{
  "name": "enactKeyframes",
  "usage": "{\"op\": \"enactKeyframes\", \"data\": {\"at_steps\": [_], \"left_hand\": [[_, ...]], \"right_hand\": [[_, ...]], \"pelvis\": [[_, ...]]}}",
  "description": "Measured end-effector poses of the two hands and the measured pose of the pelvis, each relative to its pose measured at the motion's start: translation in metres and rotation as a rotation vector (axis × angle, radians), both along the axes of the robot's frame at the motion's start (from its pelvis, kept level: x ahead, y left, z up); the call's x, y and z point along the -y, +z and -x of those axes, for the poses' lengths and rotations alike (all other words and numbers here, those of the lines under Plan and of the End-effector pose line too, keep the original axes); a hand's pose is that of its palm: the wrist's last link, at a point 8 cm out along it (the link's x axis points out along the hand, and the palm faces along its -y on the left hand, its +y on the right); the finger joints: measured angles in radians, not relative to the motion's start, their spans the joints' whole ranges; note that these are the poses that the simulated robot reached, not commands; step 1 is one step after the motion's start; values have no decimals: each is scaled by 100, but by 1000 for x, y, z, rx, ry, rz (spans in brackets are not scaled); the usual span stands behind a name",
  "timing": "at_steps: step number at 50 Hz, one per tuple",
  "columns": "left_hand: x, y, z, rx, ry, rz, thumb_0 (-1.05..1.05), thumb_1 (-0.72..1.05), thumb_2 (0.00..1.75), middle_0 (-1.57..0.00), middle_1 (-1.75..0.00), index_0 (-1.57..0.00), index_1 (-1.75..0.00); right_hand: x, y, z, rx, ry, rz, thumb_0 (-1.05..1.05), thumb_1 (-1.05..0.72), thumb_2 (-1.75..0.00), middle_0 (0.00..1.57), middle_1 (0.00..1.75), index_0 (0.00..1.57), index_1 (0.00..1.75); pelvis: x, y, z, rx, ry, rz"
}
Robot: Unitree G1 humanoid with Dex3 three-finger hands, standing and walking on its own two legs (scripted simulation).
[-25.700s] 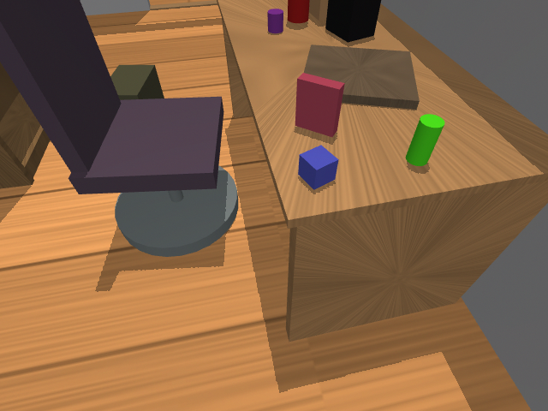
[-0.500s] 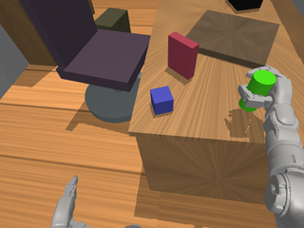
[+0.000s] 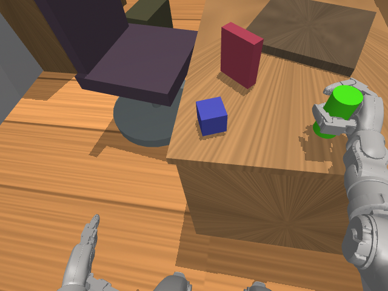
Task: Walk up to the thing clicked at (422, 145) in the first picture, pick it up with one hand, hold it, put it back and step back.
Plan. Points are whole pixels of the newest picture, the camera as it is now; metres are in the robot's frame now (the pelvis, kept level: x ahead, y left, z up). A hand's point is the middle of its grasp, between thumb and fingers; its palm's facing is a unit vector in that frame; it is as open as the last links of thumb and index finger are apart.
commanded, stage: lower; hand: right
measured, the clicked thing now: (335, 113) +0.48 -0.21 +0.08
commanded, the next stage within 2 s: loosen in 0.34 s
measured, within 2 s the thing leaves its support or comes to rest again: rests again in 0.22 s
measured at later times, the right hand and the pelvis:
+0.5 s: hand (329, 117) +0.48 -0.20 +0.06, palm faces +0.18 +0.98 +0.01, open 7.0 cm; pelvis +0.00 +0.00 -0.02, yaw +0 degrees
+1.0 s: hand (329, 115) +0.49 -0.21 +0.06, palm faces +0.18 +0.98 +0.01, open 12.9 cm; pelvis -0.01 +0.00 -0.02, yaw +0 degrees
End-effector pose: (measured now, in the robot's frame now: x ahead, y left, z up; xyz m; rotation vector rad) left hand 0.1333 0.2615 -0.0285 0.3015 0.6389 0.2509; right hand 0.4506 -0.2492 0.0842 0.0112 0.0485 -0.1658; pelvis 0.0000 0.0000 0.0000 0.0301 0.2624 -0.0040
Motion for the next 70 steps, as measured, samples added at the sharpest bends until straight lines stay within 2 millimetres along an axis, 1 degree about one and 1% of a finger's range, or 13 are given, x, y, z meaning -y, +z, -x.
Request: {"op": "enactKeyframes", "data": {"at_steps": [18, 27, 31, 35, 39, 43, 48, 54, 59, 62, 65, 67, 70], "left_hand": [[-3, -4, 1, -2, -11, -21, -1, -53, 6, -6, -5, -6, -5], [-2, -4, 1, 11, -22, -25, -1, -53, 6, -6, -5, -6, -5], [-2, -5, 3, 9, -21, -24, -1, -51, 5, -6, -5, -7, -5], [-3, -5, 5, 8, -23, -28, -1, -50, 4, -6, -6, -7, -5], [-4, -4, 6, 8, -22, -32, -1, -51, 5, -6, -6, -7, -5], [-3, -5, 7, 2, -18, -31, -1, -52, 5, -6, -6, -7, -5], [-2, -5, 6, -2, -18, -27, -1, -52, 6, -6, -5, -7, -5], [-2, -5, 3, -1, -17, -24, -1, -53, 6, -6, -5, -6, -5], [-1, -2, 0, 6, -18, -24, -1, -52, 5, -6, -5, -6, -5], [-4, 4, -1, 15, -9, -31, -1, -51, 5, -6, -5, -7, -5], [-6, 6, 0, 10, -2, -32, -1, -50, 4, -6, -5, -7, -5], [-5, 4, 1, -5, 1, -22, -1, -50, 4, -6, -5, -7, -5], [-2, 0, 1, -24, 7, 5, -1, -50, 4, -6, -5, -7, -5]], "right_hand": [[2, -21, 0, -6, -7, -3, -3, 8, -119, 83, 119, 90, 121], [6, -21, 0, 12, -15, 6, -3, 8, -118, 85, 117, 91, 118], [6, -21, 1, 12, -15, 7, -3, 6, -108, 88, 108, 94, 110], [6, -20, 0, 16, -16, 5, -2, 8, -89, 94, 97, 99, 99], [5, -18, -2, 25, -14, 6, -2, 15, -68, 97, 85, 99, 87], [5, -18, -4, 24, -16, 5, -1, 26, -50, 91, 72, 92, 72], [5, -20, -4, 20, -16, 3, -1, 37, -34, 76, 55, 76, 56], [6, -21, -4, 19, -19, 1, -1, 44, -24, 56, 40, 55, 40], [9, -18, -5, 28, -24, 5, -1, 45, -22, 40, 32, 39, 31], [15, -8, -6, 40, -33, 10, -1, 44, -20, 32, 27, 31, 27], [24, 8, -8, 57, -48, 13, -2, 44, -17, 26, 22, 25, 22], [31, 22, -9, 72, -56, 20, -2, 45, -15, 22, 19, 21, 19], [44, 49, -10, 93, -65, 39, -2, 47, -11, 17, 14, 16, 14]], "pelvis": [[-3, -12, 3, -31, -5, -4], [-4, -17, 5, -41, -7, -5], [-4, -18, 7, -41, -8, -5], [-4, -18, 8, -42, -8, -6], [-4, -19, 8, -44, -7, -7], [-4, -19, 8, -47, -5, -7], [-3, -19, 6, -49, -5, -6], [-3, -19, 4, -48, -5, -6], [-3, -18, 2, -44, -5, -6], [-3, -15, 1, -34, -5, -7], [-3, -12, -1, -23, -5, -7], [-3, -9, -2, -16, -6, -7], [-2, -4, -4, -3, -7, -7]]}}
